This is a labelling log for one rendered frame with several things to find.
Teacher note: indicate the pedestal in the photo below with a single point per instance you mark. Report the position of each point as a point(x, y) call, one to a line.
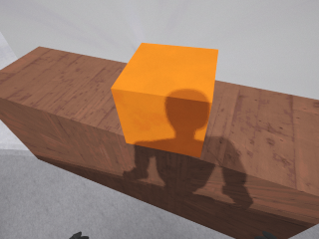
point(259, 164)

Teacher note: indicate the carton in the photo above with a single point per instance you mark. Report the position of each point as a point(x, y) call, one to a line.
point(164, 96)

